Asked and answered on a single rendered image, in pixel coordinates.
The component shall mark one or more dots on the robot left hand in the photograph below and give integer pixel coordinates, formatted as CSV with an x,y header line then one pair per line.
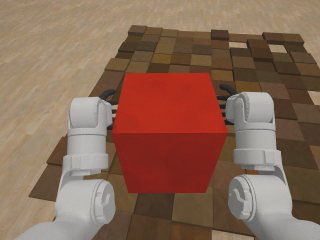
x,y
105,95

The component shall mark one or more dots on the robot right forearm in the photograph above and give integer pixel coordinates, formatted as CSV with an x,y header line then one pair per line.
x,y
253,116

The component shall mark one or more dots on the robot left forearm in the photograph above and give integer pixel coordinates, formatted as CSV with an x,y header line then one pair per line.
x,y
88,119

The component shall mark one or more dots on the carton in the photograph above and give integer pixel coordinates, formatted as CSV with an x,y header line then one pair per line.
x,y
168,132

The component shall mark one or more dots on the robot right upper arm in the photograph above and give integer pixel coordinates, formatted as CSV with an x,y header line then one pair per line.
x,y
263,203

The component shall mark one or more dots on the robot right hand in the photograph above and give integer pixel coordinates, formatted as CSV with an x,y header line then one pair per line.
x,y
232,92

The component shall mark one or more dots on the robot left upper arm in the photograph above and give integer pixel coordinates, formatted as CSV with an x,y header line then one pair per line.
x,y
82,208

